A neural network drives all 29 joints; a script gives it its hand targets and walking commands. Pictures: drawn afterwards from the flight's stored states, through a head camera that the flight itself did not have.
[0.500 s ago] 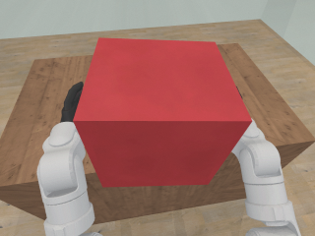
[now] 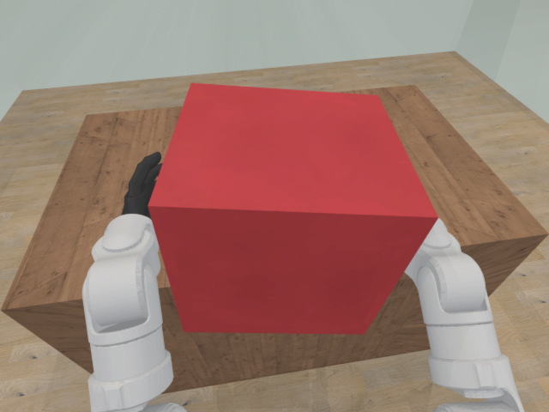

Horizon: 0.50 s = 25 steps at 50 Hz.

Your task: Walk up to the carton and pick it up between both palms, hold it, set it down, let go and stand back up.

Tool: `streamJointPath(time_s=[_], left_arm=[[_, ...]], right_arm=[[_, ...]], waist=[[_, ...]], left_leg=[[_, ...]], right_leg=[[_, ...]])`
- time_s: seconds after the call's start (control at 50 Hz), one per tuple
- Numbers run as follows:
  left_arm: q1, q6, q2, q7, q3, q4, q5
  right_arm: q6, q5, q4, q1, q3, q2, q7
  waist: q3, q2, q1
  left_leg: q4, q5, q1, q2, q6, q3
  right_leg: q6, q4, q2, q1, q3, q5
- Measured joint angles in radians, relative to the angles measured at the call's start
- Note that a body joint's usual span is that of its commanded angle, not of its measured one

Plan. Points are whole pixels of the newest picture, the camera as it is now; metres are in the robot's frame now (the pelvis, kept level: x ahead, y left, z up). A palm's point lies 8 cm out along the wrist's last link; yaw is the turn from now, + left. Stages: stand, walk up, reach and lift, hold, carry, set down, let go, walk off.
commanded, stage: hold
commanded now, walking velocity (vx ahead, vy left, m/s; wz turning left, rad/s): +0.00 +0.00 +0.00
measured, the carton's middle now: (281, 213) +0.34 -0.01 +0.14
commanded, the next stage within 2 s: none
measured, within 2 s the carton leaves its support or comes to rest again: neither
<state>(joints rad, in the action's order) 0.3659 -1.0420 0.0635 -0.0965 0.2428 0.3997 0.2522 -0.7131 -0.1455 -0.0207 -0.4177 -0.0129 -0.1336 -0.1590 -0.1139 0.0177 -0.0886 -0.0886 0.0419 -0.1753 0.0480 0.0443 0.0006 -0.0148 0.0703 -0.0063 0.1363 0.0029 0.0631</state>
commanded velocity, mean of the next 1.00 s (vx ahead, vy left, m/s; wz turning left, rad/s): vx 0.00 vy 0.00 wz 0.00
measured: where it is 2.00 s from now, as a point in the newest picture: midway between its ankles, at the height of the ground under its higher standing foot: outside the picture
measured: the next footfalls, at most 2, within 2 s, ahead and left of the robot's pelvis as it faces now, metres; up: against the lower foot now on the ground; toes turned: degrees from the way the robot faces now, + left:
none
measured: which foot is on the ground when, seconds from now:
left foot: down 0.00-1.00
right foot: down 0.00-1.00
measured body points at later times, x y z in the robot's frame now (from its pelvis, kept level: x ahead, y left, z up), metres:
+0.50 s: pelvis +0.00 -0.01 +0.00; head +0.02 -0.02 +0.45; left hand +0.36 +0.16 +0.16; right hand +0.40 -0.18 +0.15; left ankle +0.01 +0.09 -0.75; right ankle +0.03 -0.13 -0.75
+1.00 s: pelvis +0.05 -0.01 +0.00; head +0.07 -0.02 +0.45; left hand +0.37 +0.15 +0.17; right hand +0.38 -0.19 +0.14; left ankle +0.01 +0.09 -0.75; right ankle +0.03 -0.13 -0.75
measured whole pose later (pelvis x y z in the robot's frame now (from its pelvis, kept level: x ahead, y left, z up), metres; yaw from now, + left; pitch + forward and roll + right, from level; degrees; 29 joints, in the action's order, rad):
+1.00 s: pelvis +0.05 -0.01 +0.00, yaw +1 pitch -3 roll +0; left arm 0.31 -1.09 0.05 -0.09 0.25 0.58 0.23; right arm -0.74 -0.20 -0.15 -0.40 0.02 -0.14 -0.20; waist -0.10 0.01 -0.11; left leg -0.09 -0.01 -0.15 0.03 0.02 0.01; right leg 0.00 0.09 0.01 0.12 -0.01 0.02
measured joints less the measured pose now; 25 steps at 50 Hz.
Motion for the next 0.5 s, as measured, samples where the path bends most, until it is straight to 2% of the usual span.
streamJointPath(time_s=[0.1, 0.3, 0.38, 0.5], left_arm=[[0.099, 0.067, 0.003, 0.021, 0.025, -0.155, 0.001], [0.197, 0.173, -0.022, 0.042, 0.059, -0.314, -0.016], [0.181, 0.178, -0.026, 0.045, 0.06, -0.318, -0.026], [0.121, 0.168, -0.029, 0.055, 0.041, -0.24, -0.048]], right_arm=[[0.052, 0.036, 0.143, -0.089, -0.053, 0.012, 0.03], [0.116, 0.098, 0.297, -0.225, -0.119, 0.03, 0.074], [0.115, 0.101, 0.309, -0.228, -0.119, 0.037, 0.076], [0.096, 0.066, 0.235, -0.186, -0.08, 0.029, 0.05]], waist=[[0.026, -0.004, 0.023], [0.133, -0.017, 0.061], [0.165, -0.013, 0.061], [0.18, 0.003, 0.047]], left_leg=[[0.001, 0.033, 0.08, -0.001, 0.003, -0.005], [0.05, 0.039, 0.258, -0.004, -0.006, -0.006], [0.061, 0.028, 0.288, -0.006, -0.011, 0.003], [0.052, 0.015, 0.291, -0.011, -0.018, 0.018]], right_leg=[[0.0, -0.066, 0.001, -0.111, 0.004, -0.001], [0.01, -0.138, 0.004, -0.299, 0.002, -0.009], [0.017, -0.13, 0.006, -0.318, -0.007, -0.011], [0.021, -0.083, 0.01, -0.299, -0.021, -0.009]])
